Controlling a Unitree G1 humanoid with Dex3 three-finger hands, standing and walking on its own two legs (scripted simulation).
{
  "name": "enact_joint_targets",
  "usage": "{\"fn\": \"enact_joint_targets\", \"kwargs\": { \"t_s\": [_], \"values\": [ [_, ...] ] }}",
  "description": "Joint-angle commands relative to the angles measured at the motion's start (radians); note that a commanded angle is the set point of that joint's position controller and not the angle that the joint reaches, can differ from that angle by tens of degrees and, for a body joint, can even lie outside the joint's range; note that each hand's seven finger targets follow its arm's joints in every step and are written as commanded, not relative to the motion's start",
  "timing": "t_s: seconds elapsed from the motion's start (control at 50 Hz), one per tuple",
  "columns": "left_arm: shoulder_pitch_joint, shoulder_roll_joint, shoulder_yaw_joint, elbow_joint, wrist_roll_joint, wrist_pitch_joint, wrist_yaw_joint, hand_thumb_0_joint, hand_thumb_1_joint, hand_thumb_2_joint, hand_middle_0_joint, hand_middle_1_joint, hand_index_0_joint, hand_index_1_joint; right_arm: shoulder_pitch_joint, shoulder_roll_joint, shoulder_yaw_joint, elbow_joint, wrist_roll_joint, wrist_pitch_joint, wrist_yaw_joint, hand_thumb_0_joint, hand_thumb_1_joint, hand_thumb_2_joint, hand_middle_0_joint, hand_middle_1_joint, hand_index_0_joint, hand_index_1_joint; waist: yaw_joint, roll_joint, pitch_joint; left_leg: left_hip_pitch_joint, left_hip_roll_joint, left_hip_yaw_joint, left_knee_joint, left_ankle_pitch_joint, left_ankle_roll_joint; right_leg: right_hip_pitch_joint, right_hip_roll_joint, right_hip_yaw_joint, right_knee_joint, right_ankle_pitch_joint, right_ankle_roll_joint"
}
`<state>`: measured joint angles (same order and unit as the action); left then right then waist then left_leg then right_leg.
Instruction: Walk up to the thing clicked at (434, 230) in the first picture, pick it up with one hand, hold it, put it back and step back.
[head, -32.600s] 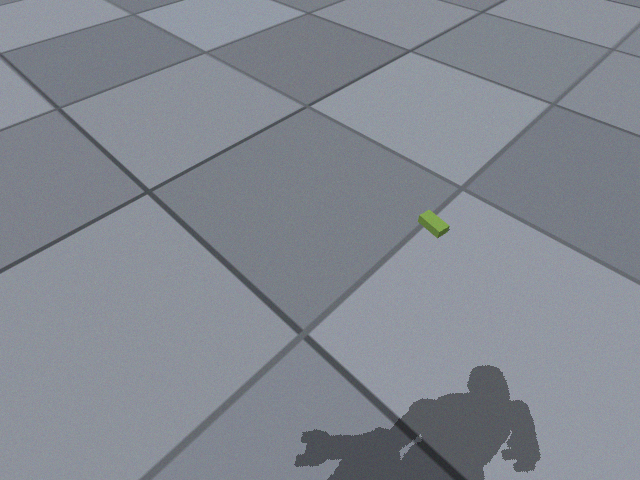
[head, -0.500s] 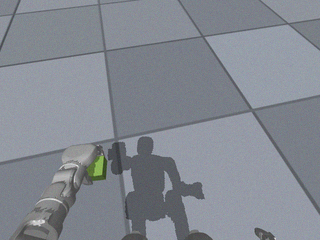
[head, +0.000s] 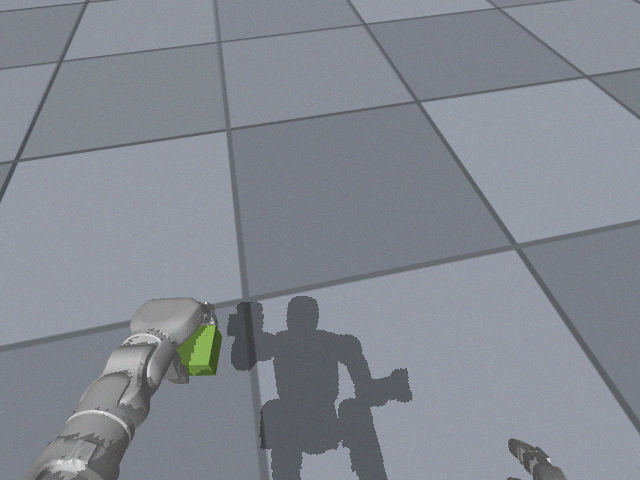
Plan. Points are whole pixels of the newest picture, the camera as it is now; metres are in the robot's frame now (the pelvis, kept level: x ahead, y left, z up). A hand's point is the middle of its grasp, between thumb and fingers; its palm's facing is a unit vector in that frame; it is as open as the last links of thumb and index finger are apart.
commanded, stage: hold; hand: left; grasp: from above
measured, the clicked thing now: (176, 351) +0.31 +0.24 -0.08
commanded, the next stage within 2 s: crouch in 1.44 s
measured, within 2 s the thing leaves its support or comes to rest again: neither
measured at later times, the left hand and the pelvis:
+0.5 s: hand (181, 362) +0.28 +0.21 -0.03, palm faces -0.46 -0.04 -0.89, open 9.0 cm; pelvis -0.02 -0.01 +0.01, yaw +0 degrees
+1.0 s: hand (183, 359) +0.27 +0.20 -0.01, palm faces -0.45 -0.04 -0.89, open 9.0 cm; pelvis -0.02 -0.02 +0.02, yaw +0 degrees
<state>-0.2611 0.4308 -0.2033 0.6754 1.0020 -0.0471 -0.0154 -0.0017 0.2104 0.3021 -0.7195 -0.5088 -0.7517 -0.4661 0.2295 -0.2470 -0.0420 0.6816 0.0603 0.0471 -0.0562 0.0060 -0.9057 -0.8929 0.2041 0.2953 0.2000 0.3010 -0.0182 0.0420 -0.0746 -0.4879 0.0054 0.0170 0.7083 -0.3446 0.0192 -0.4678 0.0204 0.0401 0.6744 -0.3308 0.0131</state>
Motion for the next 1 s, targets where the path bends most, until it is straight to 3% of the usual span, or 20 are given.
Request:
{"fn": "enact_joint_targets", "kwargs": {
  "t_s": [0.0, 0.2, 0.26, 0.44, 0.46, 0.5, 0.6, 0.62, 0.68, 0.78, 0.88, 0.98],
  "values": [
    [-0.316, 0.214, 0.105, -0.227, -0.010, -0.016, 0.033, 0.000, 0.678, 0.520, -0.931, -0.662, -0.997, -0.593, -0.033, -0.148, -0.044, -0.117, -0.005, -0.036, -0.012, 0.000, -0.900, -0.897, 0.200, 0.300, 0.200, 0.300, -0.006, 0.016, -0.273, 0.204, -0.009, -0.025, -0.106, 0.338, -0.010, 0.102, 0.034, -0.023, -0.079, 0.265, -0.032],
    [-0.303, 0.212, 0.101, -0.241, -0.005, -0.009, 0.034, 0.000, 0.684, 0.580, -0.943, -0.690, -1.002, -0.629, -0.071, -0.143, -0.035, -0.130, -0.001, -0.033, -0.019, 0.000, -0.902, -0.898, 0.200, 0.300, 0.200, 0.300, 0.011, 0.006, -0.240, 0.224, -0.019, -0.012, -0.145, 0.280, -0.005, 0.128, 0.029, -0.018, -0.123, 0.224, -0.029],
    [-0.301, 0.196, 0.088, -0.239, -0.003, -0.007, 0.033, 0.000, 0.683, 0.566, -0.940, -0.682, -0.999, -0.620, -0.077, -0.142, -0.033, -0.130, -0.001, -0.032, -0.020, 0.000, -0.901, -0.898, 0.200, 0.300, 0.199, 0.300, -0.002, -0.002, -0.233, 0.240, -0.021, -0.005, -0.153, 0.267, -0.002, 0.120, 0.026, -0.014, -0.138, 0.218, -0.027],
    [-0.290, 0.202, 0.088, -0.236, -0.016, -0.002, 0.024, 0.000, 0.668, 0.523, -0.911, -0.704, -0.982, -0.630, -0.114, -0.137, -0.023, -0.142, 0.004, -0.035, -0.024, 0.000, -0.904, -0.899, 0.199, 0.300, 0.199, 0.300, 0.012, -0.012, -0.189, 0.238, -0.021, -0.005, -0.194, 0.206, -0.001, 0.144, 0.022, -0.009, -0.180, 0.159, -0.025],
    [-0.292, 0.217, 0.105, -0.251, -0.020, -0.005, 0.023, 0.000, 0.670, 0.540, -0.913, -0.707, -0.982, -0.635, -0.114, -0.140, -0.024, -0.143, 0.003, -0.035, -0.025, 0.000, -0.902, -0.898, 0.199, 0.300, 0.199, 0.300, 0.018, -0.016, -0.197, 0.250, -0.023, -0.001, -0.195, 0.204, 0.001, 0.154, 0.021, -0.007, -0.189, 0.156, -0.023],
    [-0.305, 0.203, 0.086, -0.265, -0.020, -0.007, 0.018, 0.000, 0.695, 0.541, -0.926, -0.722, -0.999, -0.646, -0.116, -0.135, -0.021, -0.142, 0.003, -0.035, -0.026, 0.000, -0.902, -0.898, 0.199, 0.300, 0.199, 0.300, 0.010, -0.019, -0.204, 0.256, -0.026, 0.004, -0.197, 0.216, 0.003, 0.160, 0.018, -0.004, -0.190, 0.174, -0.021],
    [-0.312, 0.214, 0.098, -0.266, -0.023, -0.008, 0.018, 0.000, 0.701, 0.543, -0.935, -0.720, -1.008, -0.645, -0.130, -0.134, -0.018, -0.139, 0.003, -0.035, -0.030, 0.000, -0.902, -0.899, 0.199, 0.300, 0.199, 0.300, 0.013, -0.019, -0.196, 0.276, -0.027, 0.007, -0.212, 0.208, 0.004, 0.170, 0.017, -0.002, -0.211, 0.165, -0.018],
    [-0.309, 0.197, 0.082, -0.271, -0.024, -0.007, 0.016, 0.000, 0.701, 0.539, -0.935, -0.711, -1.007, -0.636, -0.132, -0.134, -0.016, -0.142, 0.004, -0.036, -0.030, 0.000, -0.902, -0.898, 0.199, 0.300, 0.199, 0.300, 0.005, -0.024, -0.190, 0.279, -0.025, 0.006, -0.215, 0.202, 0.005, 0.164, 0.017, -0.001, -0.214, 0.161, -0.018],
    [-0.300, 0.215, 0.102, -0.267, -0.027, -0.006, 0.016, 0.000, 0.694, 0.522, -0.933, -0.694, -1.003, -0.621, -0.136, -0.134, -0.017, -0.140, 0.007, -0.034, -0.032, 0.000, -0.899, -0.898, 0.199, 0.300, 0.199, 0.300, 0.019, -0.014, -0.188, 0.282, -0.026, 0.009, -0.227, 0.210, 0.002, 0.178, 0.017, -0.002, -0.220, 0.165, -0.020],
    [-0.290, 0.201, 0.085, -0.268, -0.024, -0.002, 0.006, 0.000, 0.687, 0.500, -0.916, -0.704, -0.994, -0.624, -0.154, -0.130, -0.011, -0.150, 0.009, -0.035, -0.031, 0.000, -0.900, -0.898, 0.199, 0.300, 0.199, 0.300, 0.020, -0.014, -0.153, 0.279, -0.026, 0.008, -0.252, 0.160, 0.002, 0.178, 0.015, -0.001, -0.242, 0.112, -0.023],
    [-0.316, 0.215, 0.094, -0.298, -0.031, -0.005, -0.005, 0.000, 0.686, 0.555, -0.943, -0.686, -1.005, -0.622, -0.155, -0.129, -0.010, -0.150, 0.010, -0.033, -0.034, 0.000, -0.904, -0.900, 0.199, 0.300, 0.199, 0.300, 0.019, -0.027, -0.180, 0.307, -0.026, 0.010, -0.253, 0.198, 0.005, 0.207, 0.014, 0.001, -0.247, 0.149, -0.018],
    [-0.317, 0.209, 0.098, -0.280, -0.028, -0.004, -0.001, 0.000, 0.657, 0.515, -0.931, -0.653, -0.993, -0.589, -0.148, -0.130, -0.010, -0.140, 0.008, -0.031, -0.035, 0.000, -0.907, -0.901, 0.199, 0.300, 0.199, 0.300, 0.016, -0.022, -0.190, 0.335, -0.025, 0.012, -0.258, 0.240, 0.003, 0.215, 0.016, -0.001, -0.246, 0.193, -0.020]
  ]
}}
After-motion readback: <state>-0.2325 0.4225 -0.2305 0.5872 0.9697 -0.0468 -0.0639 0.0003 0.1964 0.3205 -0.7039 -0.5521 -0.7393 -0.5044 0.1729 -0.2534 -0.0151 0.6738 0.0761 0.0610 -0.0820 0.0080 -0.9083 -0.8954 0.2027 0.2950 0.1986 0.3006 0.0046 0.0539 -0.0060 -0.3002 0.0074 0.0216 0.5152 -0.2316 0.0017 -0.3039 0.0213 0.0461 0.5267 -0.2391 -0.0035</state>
